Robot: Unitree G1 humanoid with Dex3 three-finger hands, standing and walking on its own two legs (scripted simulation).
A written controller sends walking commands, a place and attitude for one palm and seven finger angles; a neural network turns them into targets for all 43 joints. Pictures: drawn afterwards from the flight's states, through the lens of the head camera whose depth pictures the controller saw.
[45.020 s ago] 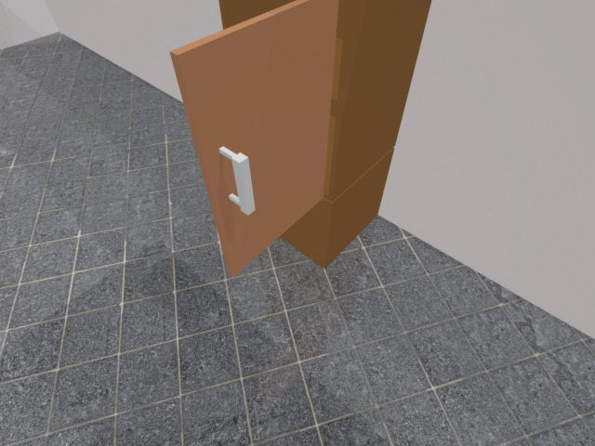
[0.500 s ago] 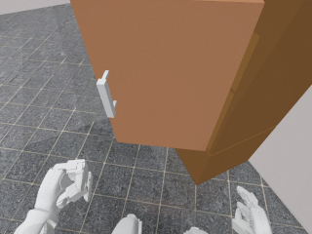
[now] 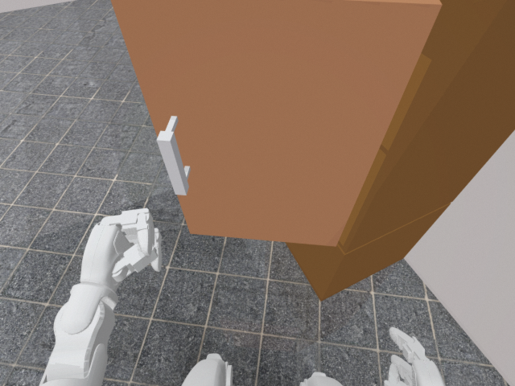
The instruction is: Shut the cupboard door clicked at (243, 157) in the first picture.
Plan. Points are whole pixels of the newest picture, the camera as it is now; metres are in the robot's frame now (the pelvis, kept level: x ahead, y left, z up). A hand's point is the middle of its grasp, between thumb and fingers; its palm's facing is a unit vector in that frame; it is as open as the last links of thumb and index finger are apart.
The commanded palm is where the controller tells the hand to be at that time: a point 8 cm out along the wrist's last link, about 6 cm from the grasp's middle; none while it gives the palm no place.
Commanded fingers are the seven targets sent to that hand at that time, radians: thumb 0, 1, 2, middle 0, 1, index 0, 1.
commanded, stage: bring the fist close to the handle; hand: left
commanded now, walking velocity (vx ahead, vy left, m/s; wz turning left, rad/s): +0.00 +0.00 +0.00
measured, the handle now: (177, 157) +0.48 +0.17 +0.06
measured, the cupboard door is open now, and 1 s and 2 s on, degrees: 59 59 44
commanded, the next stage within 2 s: push the door shut along its arc in 0.84 s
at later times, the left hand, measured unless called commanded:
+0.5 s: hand (186, 204) +0.38 +0.14 +0.06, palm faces -0.07 -1.00 -0.01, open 3.1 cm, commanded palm +0.35 +0.19 +0.07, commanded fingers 0.00 0.90 0.90 -1.30 -1.50 -1.30 -1.50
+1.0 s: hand (189, 201) +0.38 +0.13 +0.07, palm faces -0.09 -1.00 -0.03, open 3.1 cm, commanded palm +0.37 +0.19 +0.07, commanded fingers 0.00 0.90 0.90 -1.30 -1.50 -1.30 -1.50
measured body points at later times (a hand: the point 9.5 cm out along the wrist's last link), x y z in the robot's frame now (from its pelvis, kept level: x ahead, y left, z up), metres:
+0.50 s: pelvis +0.00 -0.01 +0.00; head +0.07 -0.01 +0.45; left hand +0.38 +0.19 +0.07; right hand +0.12 -0.26 -0.11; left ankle +0.05 +0.11 -0.66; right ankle +0.00 -0.12 -0.66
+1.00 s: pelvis +0.00 -0.01 +0.00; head +0.06 -0.02 +0.45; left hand +0.38 +0.19 +0.07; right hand +0.12 -0.27 -0.11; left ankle +0.05 +0.11 -0.66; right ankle +0.00 -0.12 -0.66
